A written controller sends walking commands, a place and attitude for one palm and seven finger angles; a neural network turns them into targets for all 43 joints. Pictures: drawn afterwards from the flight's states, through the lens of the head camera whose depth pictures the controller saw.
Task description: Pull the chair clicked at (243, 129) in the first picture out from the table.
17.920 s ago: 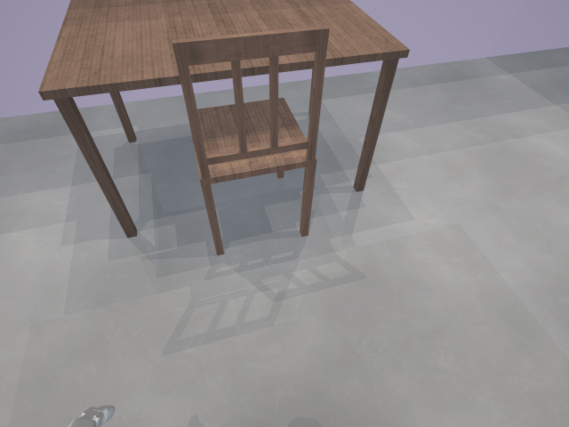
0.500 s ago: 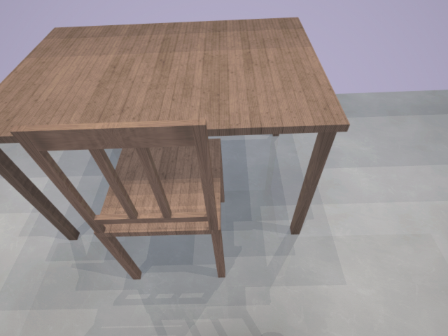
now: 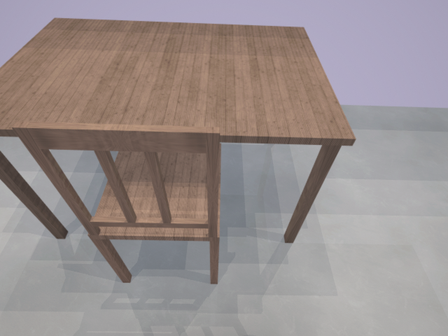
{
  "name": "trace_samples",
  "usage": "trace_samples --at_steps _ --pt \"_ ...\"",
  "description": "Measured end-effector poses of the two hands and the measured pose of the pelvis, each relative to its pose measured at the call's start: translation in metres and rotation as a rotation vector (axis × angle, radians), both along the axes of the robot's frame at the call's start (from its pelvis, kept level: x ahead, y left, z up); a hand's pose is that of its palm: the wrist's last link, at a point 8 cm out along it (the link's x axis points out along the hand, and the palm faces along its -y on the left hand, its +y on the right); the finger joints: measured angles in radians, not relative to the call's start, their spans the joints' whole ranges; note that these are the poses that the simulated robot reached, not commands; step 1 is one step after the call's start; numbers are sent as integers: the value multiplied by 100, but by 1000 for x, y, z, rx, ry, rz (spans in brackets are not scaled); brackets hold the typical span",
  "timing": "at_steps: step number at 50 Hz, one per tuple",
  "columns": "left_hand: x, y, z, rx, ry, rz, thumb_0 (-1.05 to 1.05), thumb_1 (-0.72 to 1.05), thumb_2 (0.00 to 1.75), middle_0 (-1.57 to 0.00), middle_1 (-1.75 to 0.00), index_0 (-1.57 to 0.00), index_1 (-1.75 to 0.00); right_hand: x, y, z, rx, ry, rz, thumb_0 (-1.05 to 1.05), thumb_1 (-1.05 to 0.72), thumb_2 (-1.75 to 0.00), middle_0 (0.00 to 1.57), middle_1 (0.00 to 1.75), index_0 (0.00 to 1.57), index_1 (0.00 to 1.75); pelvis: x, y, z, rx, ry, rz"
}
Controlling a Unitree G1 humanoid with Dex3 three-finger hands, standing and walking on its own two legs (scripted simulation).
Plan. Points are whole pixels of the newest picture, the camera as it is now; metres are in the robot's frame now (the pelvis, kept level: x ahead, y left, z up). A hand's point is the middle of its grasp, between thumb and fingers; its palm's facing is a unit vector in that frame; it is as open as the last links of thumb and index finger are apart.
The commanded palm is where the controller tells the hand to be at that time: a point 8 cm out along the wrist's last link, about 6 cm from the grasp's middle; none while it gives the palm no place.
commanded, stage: look again from close up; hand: left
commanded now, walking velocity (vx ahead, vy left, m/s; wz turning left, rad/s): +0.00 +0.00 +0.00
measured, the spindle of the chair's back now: (119, 189) +0.46 +0.30 -0.09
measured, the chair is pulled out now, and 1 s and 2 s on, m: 0.00 0.00 0.00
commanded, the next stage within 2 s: shuffle to correct the standing spot in 0.92 s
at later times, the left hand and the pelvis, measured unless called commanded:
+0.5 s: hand out of the picture -0.01 +0.19 -0.18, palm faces +0.02 -0.98 -0.18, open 7.4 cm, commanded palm none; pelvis -0.01 +0.02 +0.00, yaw +0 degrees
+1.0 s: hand out of the picture -0.05 +0.20 -0.18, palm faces +0.02 -0.99 -0.15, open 7.4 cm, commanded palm none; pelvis -0.03 +0.05 +0.00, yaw +0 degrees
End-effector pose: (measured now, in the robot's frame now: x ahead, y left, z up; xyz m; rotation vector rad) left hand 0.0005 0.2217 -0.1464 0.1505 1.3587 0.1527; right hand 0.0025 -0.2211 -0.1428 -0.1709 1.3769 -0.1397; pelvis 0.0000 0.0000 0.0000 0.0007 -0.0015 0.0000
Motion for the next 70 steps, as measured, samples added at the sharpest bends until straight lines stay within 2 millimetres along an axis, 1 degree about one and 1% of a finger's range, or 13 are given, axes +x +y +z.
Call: trace_samples --at_steps 8,14,21,39,53,57,60,63,66,70 --pt "3 9 -1 -1 -2 -2 0 91 90 -20 -30 -19 -30 -2 9 1 -4 4 -4 1 -91 -90 20 30 20 30 1 9 1 1 -6 -2" --pt "0 14 -1 -5 0 -3 0 91 90 -20 -30 -19 -30 -5 16 2 -5 3 -3 1 -91 -90 20 30 20 30 -2 15 1 1 -10 -4" --pt "-9 19 -2 -12 16 -1 0 91 90 -20 -30 -19 -30 -10 22 3 -7 3 -5 1 -91 -90 20 30 20 30 -7 21 2 0 -15 -5" --pt "-43 26 -5 -41 70 10 0 91 90 -20 -30 -19 -30 -32 40 6 -5 23 -9 1 -91 -90 20 30 20 30 -21 37 3 -6 -19 -4" --pt "-53 35 -6 -49 73 13 0 91 90 -20 -30 -19 -30 -45 56 6 -1 26 -17 1 -91 -90 20 30 20 30 -29 49 3 -8 -22 -2" --pt "-55 37 -8 -53 84 5 0 91 90 -20 -30 -19 -30 -50 58 5 -1 32 -32 0 -90 -90 20 30 20 30 -29 51 2 -2 -22 -7" --pt "-55 38 -9 -53 107 -13 0 91 90 -20 -30 -19 -30 -56 58 4 -2 43 -56 0 -90 -90 20 30 20 30 -27 50 1 3 -15 -23" --pt "-49 37 -7 -50 122 -29 0 91 90 -20 -30 -19 -30 -65 55 5 -3 65 -78 0 -90 -90 20 30 20 30 -24 47 2 2 -6 -26" --pt "-36 33 -5 -48 110 -30 0 91 90 -20 -30 -19 -30 -75 52 8 -1 104 -88 0 -90 -90 20 30 20 30 -19 42 3 -3 0 -13" --pt "-11 25 -2 -39 72 -26 1 92 90 -20 -30 -19 -30 -85 44 12 4 166 -92 0 -90 -90 20 30 20 30 -10 31 5 -11 6 9"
